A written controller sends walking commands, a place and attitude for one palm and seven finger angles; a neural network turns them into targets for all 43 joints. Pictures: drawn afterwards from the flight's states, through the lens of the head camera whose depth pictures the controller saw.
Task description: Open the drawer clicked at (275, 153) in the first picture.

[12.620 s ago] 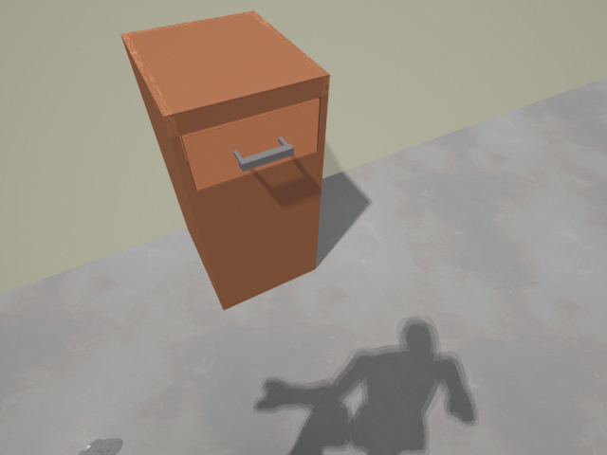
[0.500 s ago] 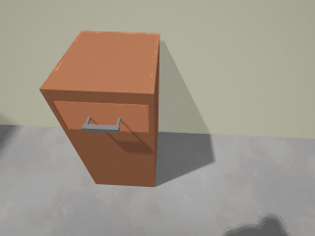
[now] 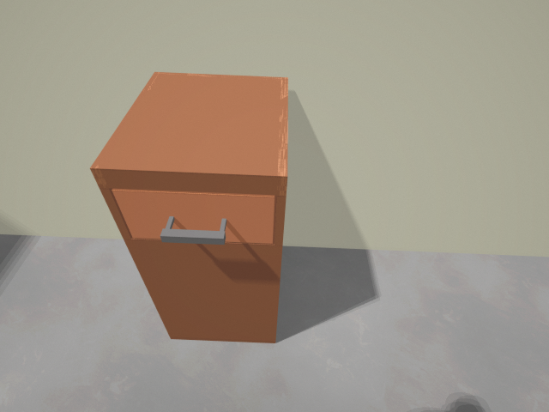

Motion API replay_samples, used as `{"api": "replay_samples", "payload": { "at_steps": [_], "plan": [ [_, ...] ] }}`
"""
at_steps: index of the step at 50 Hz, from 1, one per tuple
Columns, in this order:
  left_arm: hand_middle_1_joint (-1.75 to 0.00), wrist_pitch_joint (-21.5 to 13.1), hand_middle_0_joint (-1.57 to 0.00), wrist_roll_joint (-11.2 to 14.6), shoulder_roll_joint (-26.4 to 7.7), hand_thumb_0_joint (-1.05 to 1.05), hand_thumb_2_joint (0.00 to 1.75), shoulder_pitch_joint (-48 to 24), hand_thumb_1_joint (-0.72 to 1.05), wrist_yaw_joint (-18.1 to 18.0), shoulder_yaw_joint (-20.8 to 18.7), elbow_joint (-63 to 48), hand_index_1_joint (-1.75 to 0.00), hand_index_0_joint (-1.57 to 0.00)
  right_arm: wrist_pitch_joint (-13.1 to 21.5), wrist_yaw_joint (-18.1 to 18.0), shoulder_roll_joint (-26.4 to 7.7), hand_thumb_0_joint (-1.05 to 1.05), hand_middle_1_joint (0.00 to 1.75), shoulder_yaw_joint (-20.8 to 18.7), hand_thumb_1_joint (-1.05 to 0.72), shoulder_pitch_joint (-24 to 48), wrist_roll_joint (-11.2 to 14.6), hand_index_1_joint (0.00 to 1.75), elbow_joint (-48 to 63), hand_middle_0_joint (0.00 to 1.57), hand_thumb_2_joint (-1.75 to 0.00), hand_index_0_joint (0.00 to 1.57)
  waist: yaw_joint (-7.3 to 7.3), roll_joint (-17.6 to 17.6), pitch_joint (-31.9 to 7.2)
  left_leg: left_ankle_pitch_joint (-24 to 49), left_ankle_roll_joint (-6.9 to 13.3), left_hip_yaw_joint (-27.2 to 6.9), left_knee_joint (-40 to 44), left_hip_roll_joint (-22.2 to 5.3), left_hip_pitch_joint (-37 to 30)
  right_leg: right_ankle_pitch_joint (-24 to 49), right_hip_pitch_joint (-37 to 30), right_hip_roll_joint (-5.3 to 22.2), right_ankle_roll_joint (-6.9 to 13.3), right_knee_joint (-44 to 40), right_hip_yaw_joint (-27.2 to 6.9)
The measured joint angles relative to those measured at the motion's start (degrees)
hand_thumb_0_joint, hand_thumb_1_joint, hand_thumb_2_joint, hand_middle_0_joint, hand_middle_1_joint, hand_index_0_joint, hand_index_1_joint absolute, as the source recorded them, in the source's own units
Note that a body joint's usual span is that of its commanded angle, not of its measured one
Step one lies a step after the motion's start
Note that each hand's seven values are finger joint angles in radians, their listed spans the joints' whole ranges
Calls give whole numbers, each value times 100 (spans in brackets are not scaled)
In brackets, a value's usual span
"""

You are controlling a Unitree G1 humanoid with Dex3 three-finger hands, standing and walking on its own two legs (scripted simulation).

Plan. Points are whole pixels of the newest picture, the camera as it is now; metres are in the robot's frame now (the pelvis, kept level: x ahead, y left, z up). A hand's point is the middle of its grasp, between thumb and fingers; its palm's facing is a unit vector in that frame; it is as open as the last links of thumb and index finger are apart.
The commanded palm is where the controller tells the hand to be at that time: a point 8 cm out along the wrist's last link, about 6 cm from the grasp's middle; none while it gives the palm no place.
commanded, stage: look again from close up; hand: left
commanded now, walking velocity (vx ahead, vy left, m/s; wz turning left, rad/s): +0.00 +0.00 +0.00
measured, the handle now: (195, 229) +0.50 +0.21 -0.09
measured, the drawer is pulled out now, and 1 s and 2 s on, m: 0.00 0.00 0.00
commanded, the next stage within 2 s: raise the hand with hooked fingers in 0.02 s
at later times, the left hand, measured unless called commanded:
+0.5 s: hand (140, 393) +0.17 +0.21 -0.06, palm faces -0.02 -0.22 -0.98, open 8.3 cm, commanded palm +0.14 +0.24 -0.02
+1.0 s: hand (128, 339) +0.22 +0.23 -0.02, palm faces -0.02 -0.11 -0.99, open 11.3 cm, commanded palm +0.20 +0.24 +0.05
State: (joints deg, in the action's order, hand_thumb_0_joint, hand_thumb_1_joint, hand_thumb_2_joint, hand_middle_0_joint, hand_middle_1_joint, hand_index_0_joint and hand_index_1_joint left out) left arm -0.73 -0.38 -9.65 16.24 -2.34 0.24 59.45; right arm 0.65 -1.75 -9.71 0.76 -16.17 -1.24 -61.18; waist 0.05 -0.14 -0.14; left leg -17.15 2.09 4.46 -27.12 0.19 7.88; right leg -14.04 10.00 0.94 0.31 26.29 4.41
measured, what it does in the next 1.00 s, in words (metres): stands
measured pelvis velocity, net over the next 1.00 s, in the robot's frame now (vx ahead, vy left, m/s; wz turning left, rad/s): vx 0.00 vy -0.01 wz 0.05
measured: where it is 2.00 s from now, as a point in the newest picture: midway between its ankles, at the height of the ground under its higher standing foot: outside the picture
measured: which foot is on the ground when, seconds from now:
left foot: down 0.00-1.00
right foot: down 0.00-1.00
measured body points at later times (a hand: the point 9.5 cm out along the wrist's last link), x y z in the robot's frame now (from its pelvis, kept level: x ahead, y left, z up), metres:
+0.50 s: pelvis -0.04 +0.02 -0.04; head -0.02 +0.00 +0.41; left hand +0.16 +0.22 -0.01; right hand +0.18 -0.22 -0.10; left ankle -0.02 +0.09 -0.74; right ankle +0.00 -0.10 -0.74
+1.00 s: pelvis +0.00 -0.01 -0.03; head +0.05 -0.02 +0.42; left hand +0.22 +0.24 +0.04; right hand +0.20 -0.20 -0.14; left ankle -0.02 +0.09 -0.74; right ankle +0.00 -0.10 -0.74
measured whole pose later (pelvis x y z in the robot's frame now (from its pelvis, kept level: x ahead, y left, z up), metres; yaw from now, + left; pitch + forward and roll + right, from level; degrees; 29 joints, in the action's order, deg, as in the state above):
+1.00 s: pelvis +0.00 -0.01 -0.03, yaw +3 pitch +8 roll +1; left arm -3.2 -59.3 -22.0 14.9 -17.9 3.4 0.3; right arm -6.9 0.8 -11.6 2.1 -8.9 -3.3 -32.1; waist 4.0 -2.3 -3.5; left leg -22.7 2.2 2.6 -41.5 1.7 26.9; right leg -21.1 29.3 -3.0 2.7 42.4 -0.9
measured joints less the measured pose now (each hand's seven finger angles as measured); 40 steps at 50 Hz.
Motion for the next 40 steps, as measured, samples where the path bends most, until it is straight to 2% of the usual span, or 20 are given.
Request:
{"api": "replay_samples", "payload": {
  "at_steps": [7, 8, 10, 11, 13, 15, 18, 20, 23, 26, 28, 30, 35, 40],
  "plan": [
    [-30, 8, -20, -29, 55, 1, 90, 82, 91, -38, 38, 132, -30, -20, -3, 41, 55, 1, 30, 45, -92, -74, 29, 30, -108, 20, -90, 20, 0, 24, 86, 100, 101, 71, 88, 83, 28, 141, 24, 76, -113, -121, -70],
    [-30, 360, -20, -285, 24, 1, 90, 312, 91, -47, 95, -656, -30, -20, 34, 15, 43, 1, 30, 95, -92, -158, 107, 30, 115, 20, -90, 20, 37, 42, 151, 85, 118, 109, 26, 91, 78, 143, 101, 87, -118, -41, -108],
    [-31, 551, -21, -772, -189, 2, 89, 864, 91, -313, 271, -2581, -31, -21, 526, -134, 0, 2, 30, 111, -92, -418, 203, 30, 566, 20, -90, 20, 135, 126, 148, 108, 136, 210, 28, 187, 164, -105, 398, 155, 20, 391, -235],
    [-31, 578, -21, -980, -304, 2, 89, 1026, 91, -512, 365, -3342, -31, -21, 790, -185, -28, 2, 30, 87, -92, -490, 249, 30, 738, 20, -90, 20, 118, 145, 89, 131, 144, 219, 17, 255, 247, -237, 554, 173, 49, 611, -289],
    [-32, 557, -21, -1606, -509, 3, 88, 1001, 89, -844, 510, -4395, -32, -21, 1132, -214, -143, 2, 30, 42, -92, -487, 222, 30, 1108, 20, -90, 20, -6, 97, 10, 125, 185, 155, -184, 381, 525, -292, 799, 128, 108, 802, -398],
    [-34, 447, -21, -2519, -629, 2, 87, 649, 86, -1156, 595, -4893, -34, -21, 1184, -156, -348, 2, 30, -2, -92, -332, 98, 30, 1493, 20, -90, 20, -131, -95, -108, 41, 225, 47, -562, 422, 948, -306, 1129, 67, 102, 1058, -480],
    [-37, 212, -21, -4023, -692, 2, 85, 153, 81, -1677, 556, -5111, -37, -21, 864, 39, -530, 2, 30, -120, -92, 70, -82, 30, 2035, 20, -90, 20, -132, -241, -414, -119, 209, 84, -1044, 390, 1558, -423, 1709, -119, 97, 1446, -730],
    [-40, 43, -21, -4837, -619, 2, 84, 33, 77, -1933, 516, -5155, -39, -21, 517, 192, -569, 2, 30, -187, -91, 378, -134, 30, 2388, 20, -90, 20, -44, -214, -540, -205, 225, 192, -1277, 344, 1835, -406, 2019, -210, 111, 1663, -880],
    [-44, -155, -21, -5721, -481, 1, 81, 150, 70, -2140, 602, -5221, -43, -21, 7, 352, -591, 2, 30, -241, -91, 744, -130, 30, 2872, 20, -90, 20, 140, -90, -615, -318, 220, 295, -1528, 288, 2099, -483, 2325, -274, 94, 1934, -974],
    [-48, -248, -22, -6345, -454, 1, 78, 345, 63, -2321, 729, -5239, -48, -22, -326, 417, -600, 1, 30, -275, -91, 991, -164, 30, 3229, 20, -90, 20, 341, 46, -592, -425, 210, 243, -1792, 264, 2344, -588, 2539, -289, 108, 2162, -910],
    [-51, -255, -23, -6576, -555, 1, 76, 414, 58, -2433, 751, -5257, -51, -23, -474, 424, -581, 1, 30, -287, -91, 1107, -211, 30, 3374, 19, -90, 20, 468, 120, -590, -513, 186, 148, -2011, 245, 2539, -666, 2680, -296, 110, 2313, -805],
    [-54, -233, -24, -6618, -719, 1, 74, 408, 53, -2486, 714, -5327, -54, -24, -577, 403, -539, 1, 30, -274, -91, 1213, -254, 30, 3444, 19, -90, 20, 549, 147, -600, -621, 150, 22, -2251, 223, 2720, -758, 2789, -305, 125, 2460, -670],
    [-61, -89, -26, -6318, -1066, 1, 69, 21, 40, -2413, 512, -5550, -61, -26, -684, 328, -372, 1, 30, -119, -91, 1429, -289, 30, 3380, 19, -90, 20, 584, 7, -549, -841, 87, -273, -2638, 195, 2870, -958, 2777, -320, 177, 2648, -365],
    [-69, 176, -27, -5965, -1040, 1, 64, -291, 29, -1951, 497, -5724, -69, -27, -769, 299, -153, 1, 30, 108, -91, 1340, -212, 30, 3218, 20, -90, 20, 524, -194, -487, -799, 59, -321, -2334, 181, 2527, -913, 2423, -342, 200, 2327, -343]
  ]
}}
